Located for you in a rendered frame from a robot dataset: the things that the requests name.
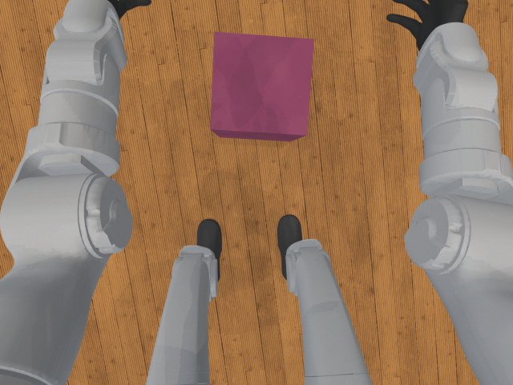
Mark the left robot foot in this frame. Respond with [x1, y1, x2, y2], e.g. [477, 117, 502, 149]
[197, 219, 222, 281]

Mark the right robot hand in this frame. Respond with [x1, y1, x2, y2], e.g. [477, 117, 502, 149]
[386, 0, 469, 51]

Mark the robot left upper arm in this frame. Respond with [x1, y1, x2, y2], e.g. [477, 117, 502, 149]
[0, 172, 133, 385]

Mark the robot right upper arm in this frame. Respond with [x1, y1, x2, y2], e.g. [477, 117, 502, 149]
[404, 193, 513, 385]

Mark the left robot forearm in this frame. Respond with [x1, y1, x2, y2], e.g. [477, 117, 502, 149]
[0, 0, 127, 249]

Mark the right robot shin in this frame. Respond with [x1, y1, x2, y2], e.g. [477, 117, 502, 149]
[286, 239, 332, 265]

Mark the carton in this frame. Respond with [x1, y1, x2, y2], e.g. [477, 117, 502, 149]
[210, 32, 314, 142]

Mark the left robot hand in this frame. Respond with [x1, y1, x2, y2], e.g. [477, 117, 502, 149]
[108, 0, 151, 20]

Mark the right robot forearm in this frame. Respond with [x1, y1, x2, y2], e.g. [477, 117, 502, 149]
[413, 22, 513, 205]

